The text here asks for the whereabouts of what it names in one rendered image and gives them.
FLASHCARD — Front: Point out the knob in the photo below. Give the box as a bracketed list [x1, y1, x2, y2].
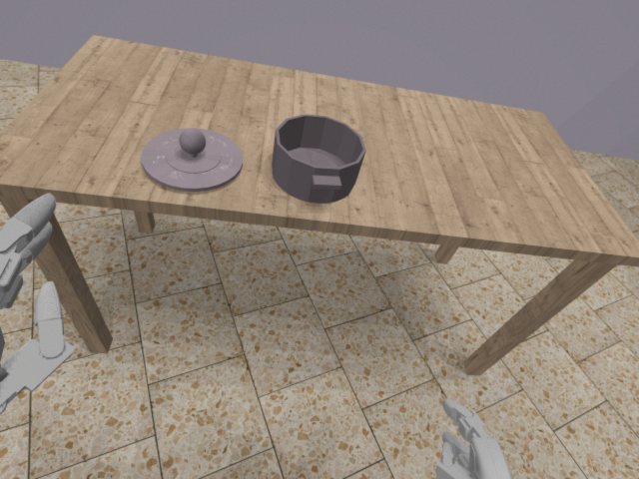
[179, 128, 206, 155]

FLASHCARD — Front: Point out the robot right hand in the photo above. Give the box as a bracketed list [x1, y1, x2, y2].
[436, 398, 512, 479]

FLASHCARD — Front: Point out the robot left hand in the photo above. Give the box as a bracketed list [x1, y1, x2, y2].
[0, 194, 74, 414]

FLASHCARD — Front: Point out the lid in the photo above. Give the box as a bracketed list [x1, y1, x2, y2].
[141, 128, 243, 192]

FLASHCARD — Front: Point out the pot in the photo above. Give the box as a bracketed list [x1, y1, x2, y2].
[272, 114, 366, 204]

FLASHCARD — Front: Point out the table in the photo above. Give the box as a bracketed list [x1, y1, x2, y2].
[0, 35, 639, 375]

